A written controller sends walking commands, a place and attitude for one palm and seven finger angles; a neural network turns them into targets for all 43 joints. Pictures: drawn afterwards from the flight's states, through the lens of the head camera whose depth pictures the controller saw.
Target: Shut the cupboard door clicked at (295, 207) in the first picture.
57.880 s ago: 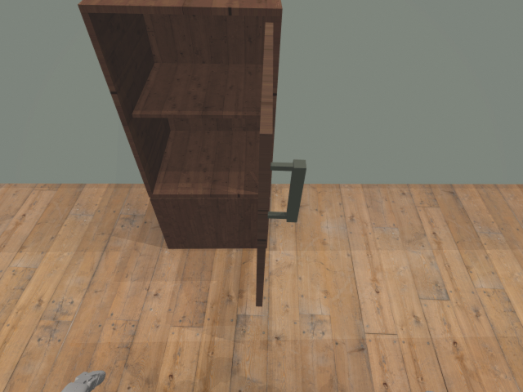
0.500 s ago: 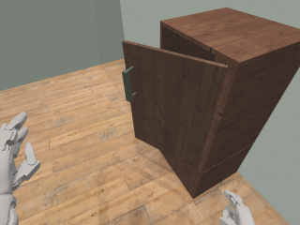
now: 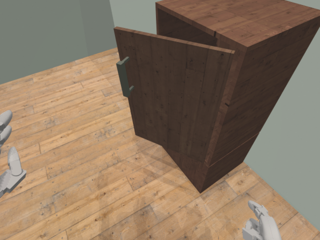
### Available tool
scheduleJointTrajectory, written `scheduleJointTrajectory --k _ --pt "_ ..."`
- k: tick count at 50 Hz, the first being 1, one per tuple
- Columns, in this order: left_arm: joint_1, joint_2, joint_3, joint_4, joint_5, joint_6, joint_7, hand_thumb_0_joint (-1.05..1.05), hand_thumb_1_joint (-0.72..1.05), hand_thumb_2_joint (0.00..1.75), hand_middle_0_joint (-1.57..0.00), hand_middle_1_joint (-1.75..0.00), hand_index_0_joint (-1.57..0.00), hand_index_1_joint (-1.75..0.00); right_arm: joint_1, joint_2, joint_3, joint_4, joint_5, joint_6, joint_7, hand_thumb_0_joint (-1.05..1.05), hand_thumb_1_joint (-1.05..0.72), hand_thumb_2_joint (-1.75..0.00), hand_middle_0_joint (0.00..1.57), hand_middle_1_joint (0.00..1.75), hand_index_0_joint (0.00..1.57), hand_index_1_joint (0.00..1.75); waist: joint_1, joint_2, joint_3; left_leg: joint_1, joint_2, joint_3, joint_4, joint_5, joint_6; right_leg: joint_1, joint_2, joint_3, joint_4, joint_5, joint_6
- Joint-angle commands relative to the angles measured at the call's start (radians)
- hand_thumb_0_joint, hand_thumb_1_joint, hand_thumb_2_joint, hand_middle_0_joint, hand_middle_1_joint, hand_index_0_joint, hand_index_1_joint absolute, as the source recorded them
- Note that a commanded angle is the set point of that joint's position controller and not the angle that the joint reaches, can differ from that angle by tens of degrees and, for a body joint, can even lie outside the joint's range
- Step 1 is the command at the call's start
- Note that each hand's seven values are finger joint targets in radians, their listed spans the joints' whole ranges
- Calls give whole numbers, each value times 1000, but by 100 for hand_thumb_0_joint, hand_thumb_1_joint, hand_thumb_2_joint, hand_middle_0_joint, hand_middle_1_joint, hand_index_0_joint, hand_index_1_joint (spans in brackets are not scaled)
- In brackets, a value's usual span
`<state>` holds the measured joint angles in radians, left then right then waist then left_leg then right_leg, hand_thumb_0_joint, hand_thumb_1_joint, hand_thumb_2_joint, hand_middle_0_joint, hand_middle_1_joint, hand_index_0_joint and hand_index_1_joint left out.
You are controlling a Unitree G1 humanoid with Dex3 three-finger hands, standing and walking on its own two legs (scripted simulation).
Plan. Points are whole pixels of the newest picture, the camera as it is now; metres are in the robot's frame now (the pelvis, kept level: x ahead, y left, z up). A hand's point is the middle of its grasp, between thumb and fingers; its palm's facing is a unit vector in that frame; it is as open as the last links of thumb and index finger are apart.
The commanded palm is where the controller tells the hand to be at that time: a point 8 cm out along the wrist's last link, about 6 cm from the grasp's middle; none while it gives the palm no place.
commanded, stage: step back with the hand held close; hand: left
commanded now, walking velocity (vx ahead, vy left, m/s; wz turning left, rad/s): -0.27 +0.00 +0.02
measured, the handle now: (126, 77) +0.67 +0.17 +0.03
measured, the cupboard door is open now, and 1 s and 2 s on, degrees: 29 29 29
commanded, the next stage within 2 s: stop stepping back and stand still in 0.92 s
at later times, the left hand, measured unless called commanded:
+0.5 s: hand out of the picture +0.09 +0.28 +0.17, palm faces +0.55 -0.71 -0.44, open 7.4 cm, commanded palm +0.02 +0.31 +0.18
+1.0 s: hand out of the picture -0.01 +0.26 +0.17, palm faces +0.53 -0.76 -0.38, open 7.4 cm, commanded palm -0.07 +0.28 +0.18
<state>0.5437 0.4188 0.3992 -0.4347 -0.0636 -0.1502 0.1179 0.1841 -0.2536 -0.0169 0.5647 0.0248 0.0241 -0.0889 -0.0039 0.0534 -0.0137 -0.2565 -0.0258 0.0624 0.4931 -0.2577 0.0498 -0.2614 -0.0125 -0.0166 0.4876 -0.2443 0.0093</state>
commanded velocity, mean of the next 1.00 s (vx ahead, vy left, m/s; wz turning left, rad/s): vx -0.35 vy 0.00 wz -0.06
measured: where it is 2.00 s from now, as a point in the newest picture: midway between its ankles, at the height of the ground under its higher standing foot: outside the picture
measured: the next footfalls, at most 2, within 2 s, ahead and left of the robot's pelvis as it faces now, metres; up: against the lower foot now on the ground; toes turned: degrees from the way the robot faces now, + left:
right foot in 0.98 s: -0.29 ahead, -0.14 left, +0.00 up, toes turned +2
left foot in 1.32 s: -0.07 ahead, +0.10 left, +0.00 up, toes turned -1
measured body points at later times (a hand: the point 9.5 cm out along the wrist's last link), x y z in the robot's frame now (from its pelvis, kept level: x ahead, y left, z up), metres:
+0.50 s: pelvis -0.09 -0.01 -0.02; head -0.09 +0.00 +0.43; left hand +0.06 +0.31 +0.19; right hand +0.09 -0.24 -0.10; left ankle +0.00 +0.09 -0.73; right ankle +0.00 -0.12 -0.74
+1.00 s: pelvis -0.21 -0.02 -0.02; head -0.17 +0.01 +0.42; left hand -0.04 +0.30 +0.19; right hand +0.01 -0.21 -0.09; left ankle -0.03 +0.10 -0.74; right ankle -0.33 -0.15 -0.74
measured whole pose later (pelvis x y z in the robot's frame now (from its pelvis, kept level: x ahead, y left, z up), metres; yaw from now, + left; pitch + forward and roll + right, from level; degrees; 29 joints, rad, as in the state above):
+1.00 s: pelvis -0.21 -0.02 -0.02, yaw +0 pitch +5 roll -3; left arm 0.46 0.40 0.47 -0.54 -0.06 -0.27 0.17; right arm 0.10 -0.15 0.02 0.63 -0.01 -0.16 -0.04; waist 0.06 -0.02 -0.02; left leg -0.62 0.13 0.15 0.49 0.04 0.03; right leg -0.13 0.05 0.02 0.51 -0.50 -0.01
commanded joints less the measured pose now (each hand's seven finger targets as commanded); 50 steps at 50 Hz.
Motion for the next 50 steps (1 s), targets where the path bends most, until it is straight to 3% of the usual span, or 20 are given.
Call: scheduleJointTrajectory --k 1,7,12,20,22,24,26,27,28,30,31,33,35,36,38,40,45,46,48,50 --pt "16 209 181 -180 -12 -60 29 0 90 90 -20 -30 -20 -30 -92 -114 -45 -175 -6 -37 -10 0 -90 -90 20 30 20 30 15 -6 -185 -40 128 -106 -57 414 -21 158 -53 56 45 450 -16" --pt "12 188 155 -189 -2 -71 37 0 90 90 -20 -30 -20 -30 -83 -115 -38 -177 -2 -45 -12 0 -90 -90 20 30 20 30 9 -1 -134 -200 140 -135 -105 112 8 168 -42 76 47 273 -7" --pt "-49 185 157 -226 21 -103 46 0 90 90 -20 -30 -20 -30 -75 -121 -32 -179 -6 -73 -17 0 -90 -90 20 30 20 30 2 41 -68 -424 157 -185 -192 -297 45 236 -13 77 82 93 2" --pt "-150 173 161 -233 60 -143 54 0 90 90 -20 -30 -20 -30 -51 -135 -41 -159 -17 -126 -14 0 -90 -90 20 30 20 30 3 132 -26 -648 217 -237 -226 -538 82 333 47 77 233 22 8" --pt "-130 167 160 -227 62 -149 50 0 90 90 -20 -30 -20 -30 -50 -128 -41 -161 -16 -134 -8 0 -90 -90 20 30 20 30 0 93 -25 -628 192 -213 -172 -551 73 286 35 123 200 -20 -5" --pt "-102 182 177 -237 57 -158 51 0 90 90 -20 -30 -20 -30 -38 -118 -47 -159 -16 -137 2 0 -90 -90 20 30 20 30 -5 -2 -13 -539 124 -158 -18 -494 45 129 -25 254 64 -95 -43" --pt "-86 221 204 -251 43 -159 57 0 90 90 -20 -30 -20 -30 -26 -103 -50 -138 -27 -132 15 0 -90 -90 20 30 20 30 -8 -129 -19 -350 63 -104 171 -345 -12 -96 -155 422 -119 -197 -109" --pt "-85 196 166 -243 33 -152 60 0 90 90 -20 -30 -20 -30 -22 -72 -39 -123 -28 -123 26 0 -90 -90 20 30 20 30 -12 -214 -30 -248 40 -78 262 -245 -40 -184 -231 456 -194 -225 -141" --pt "-113 199 152 -263 30 -150 66 0 90 90 -20 -30 -20 -30 -22 -69 -39 -115 -26 -116 35 0 -90 -90 20 30 20 30 -18 -259 -57 -173 32 -75 316 -200 -48 -223 -262 436 -225 -225 -153" --pt "-112 213 163 -249 28 -146 77 0 90 90 -20 -30 -20 -30 -22 -61 -38 -106 -21 -112 31 0 -90 -90 20 30 20 30 -23 -263 -94 -107 31 -60 284 -168 -41 -227 -241 357 -212 -180 -126" --pt "-122 224 170 -258 27 -145 82 0 90 90 -20 -30 -20 -30 -22 -73 -39 -101 -20 -112 27 0 -90 -90 20 30 20 30 -27 -211 -90 -73 42 -73 200 -146 -32 -243 -215 311 -179 -154 -107" --pt "-100 206 163 -279 26 -154 81 0 90 90 -20 -30 -20 -30 -33 -93 -38 -108 -19 -118 11 0 -90 -90 20 30 20 30 -27 -36 -58 -124 122 -181 -39 -221 15 -236 -70 177 -14 -165 -37" --pt "-98 205 210 -281 42 -168 85 0 90 90 -20 -30 -20 -30 -74 -111 -43 -118 -25 -141 -6 0 -90 -90 20 30 20 30 -1 281 -80 -509 359 -383 -310 -486 110 97 95 40 439 -70 21" --pt "-103 239 236 -280 49 -168 82 0 90 90 -20 -30 -20 -30 -80 -97 -46 -115 -30 -152 -5 0 -90 -90 20 30 20 30 1 289 -104 -565 410 -417 -369 -483 128 143 108 51 618 -132 23" --pt "-103 229 241 -315 31 -176 71 0 90 90 -20 -30 -20 -30 -75 -93 -68 -96 -29 -173 8 0 -90 -90 20 30 20 30 5 140 -152 -441 407 -320 -291 -335 115 73 110 71 678 -204 17" --pt "-30 195 226 -266 13 -167 65 0 90 90 -20 -30 -20 -30 -82 -99 -81 -89 -19 -192 23 0 -90 -90 20 30 20 30 16 141 -158 -344 373 -219 -240 -314 82 35 97 24 575 -237 14" --pt "-132 135 111 -309 -4 -172 47 0 90 90 -20 -30 -20 -30 -58 -85 -39 -40 -34 -230 28 0 -90 -90 20 30 20 30 -1 161 -104 -75 323 -168 -271 -181 -7 -42 87 -30 89 -266 1" --pt "-151 147 114 -318 7 -176 49 0 90 90 -20 -30 -20 -30 -55 -85 -41 -26 -43 -229 29 0 -90 -90 20 30 20 30 -3 184 -110 -34 320 -161 -242 -129 -22 -36 69 -6 -21 -200 -9" --pt "-217 165 107 -330 9 -192 45 0 90 90 -20 -30 -20 -30 -47 -68 -40 -7 -40 -225 30 0 -90 -90 20 30 20 30 -2 68 -182 128 259 -79 -92 93 -68 -107 -1 91 -172 -98 -48" --pt "-249 233 156 -338 9 -201 53 0 90 90 -20 -30 -20 -30 -79 -46 -39 -14 -38 -216 18 0 -90 -90 20 30 20 30 -1 -43 -238 214 178 29 53 179 -102 -182 -103 181 -158 137 -69"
